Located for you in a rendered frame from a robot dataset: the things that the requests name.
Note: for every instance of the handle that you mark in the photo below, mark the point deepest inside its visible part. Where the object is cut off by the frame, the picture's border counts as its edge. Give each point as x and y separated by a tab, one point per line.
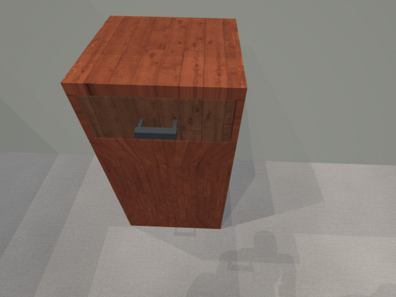
141	132

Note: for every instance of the cabinet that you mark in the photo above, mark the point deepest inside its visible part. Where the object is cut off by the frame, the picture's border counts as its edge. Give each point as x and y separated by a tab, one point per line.
168	183

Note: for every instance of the drawer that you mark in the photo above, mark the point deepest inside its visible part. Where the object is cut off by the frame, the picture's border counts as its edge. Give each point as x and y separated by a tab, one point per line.
198	119

